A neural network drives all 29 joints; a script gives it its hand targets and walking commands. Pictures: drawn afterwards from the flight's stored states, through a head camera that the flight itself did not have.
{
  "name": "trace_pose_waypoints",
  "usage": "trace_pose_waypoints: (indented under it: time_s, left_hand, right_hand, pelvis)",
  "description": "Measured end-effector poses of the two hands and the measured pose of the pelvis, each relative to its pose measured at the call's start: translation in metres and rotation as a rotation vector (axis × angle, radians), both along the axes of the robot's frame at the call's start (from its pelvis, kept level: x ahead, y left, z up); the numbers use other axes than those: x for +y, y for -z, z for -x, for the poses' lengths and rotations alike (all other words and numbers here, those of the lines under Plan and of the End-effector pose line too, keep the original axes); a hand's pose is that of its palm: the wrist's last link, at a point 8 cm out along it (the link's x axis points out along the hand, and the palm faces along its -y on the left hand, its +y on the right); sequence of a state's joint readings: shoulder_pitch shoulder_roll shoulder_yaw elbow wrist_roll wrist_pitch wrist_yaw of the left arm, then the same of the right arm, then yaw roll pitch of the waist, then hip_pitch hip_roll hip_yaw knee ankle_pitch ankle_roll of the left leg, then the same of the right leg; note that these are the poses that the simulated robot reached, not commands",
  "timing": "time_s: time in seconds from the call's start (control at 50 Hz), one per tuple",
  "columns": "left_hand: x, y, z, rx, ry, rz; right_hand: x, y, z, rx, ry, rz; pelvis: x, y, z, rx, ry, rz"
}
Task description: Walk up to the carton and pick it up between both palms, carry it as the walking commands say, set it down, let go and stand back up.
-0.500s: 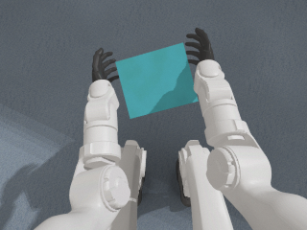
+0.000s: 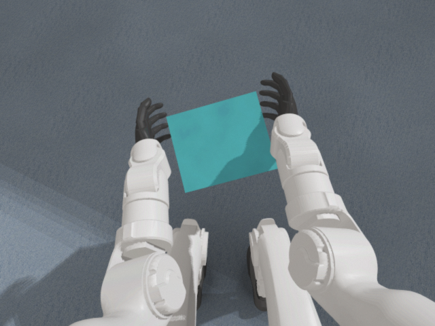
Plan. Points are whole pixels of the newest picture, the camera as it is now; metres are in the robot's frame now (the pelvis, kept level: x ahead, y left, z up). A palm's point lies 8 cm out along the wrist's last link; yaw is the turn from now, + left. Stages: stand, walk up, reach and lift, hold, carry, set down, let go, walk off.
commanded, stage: reach and lift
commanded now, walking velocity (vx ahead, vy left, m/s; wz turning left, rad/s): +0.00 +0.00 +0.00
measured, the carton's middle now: (223, 147) +0.45 +0.02 -0.14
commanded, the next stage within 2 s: none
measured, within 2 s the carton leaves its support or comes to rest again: neither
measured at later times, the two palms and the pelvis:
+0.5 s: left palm (133, 135) +0.42 +0.15 +0.02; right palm (297, 108) +0.45 -0.10 +0.03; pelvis +0.02 +0.00 +0.07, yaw +0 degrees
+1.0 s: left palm (113, 127) +0.40 +0.15 +0.10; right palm (317, 98) +0.43 -0.10 +0.10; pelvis +0.03 +0.00 +0.13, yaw -1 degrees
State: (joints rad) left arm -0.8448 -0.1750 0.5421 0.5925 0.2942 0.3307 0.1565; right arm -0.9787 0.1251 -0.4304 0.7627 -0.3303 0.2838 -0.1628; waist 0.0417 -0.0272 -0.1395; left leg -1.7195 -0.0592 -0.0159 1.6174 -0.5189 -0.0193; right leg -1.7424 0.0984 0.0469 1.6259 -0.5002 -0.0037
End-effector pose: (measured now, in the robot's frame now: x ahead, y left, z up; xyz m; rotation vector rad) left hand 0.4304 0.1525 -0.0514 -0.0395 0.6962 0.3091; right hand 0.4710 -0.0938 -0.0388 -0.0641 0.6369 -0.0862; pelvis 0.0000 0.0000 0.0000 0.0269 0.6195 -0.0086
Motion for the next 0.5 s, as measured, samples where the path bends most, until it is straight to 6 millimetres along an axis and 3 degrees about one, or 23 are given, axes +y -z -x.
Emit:
trace_pose_waypoints:
  time_s: [0.5]
  left_hand:
    - [-0.001,-0.076,0.015,-0.017,0.002,-0.001]
  right_hand:
    - [-0.001,-0.072,0.021,-0.014,0.022,-0.018]
  pelvis:
    - [0.002,-0.066,-0.016,-0.093,0.003,0.008]
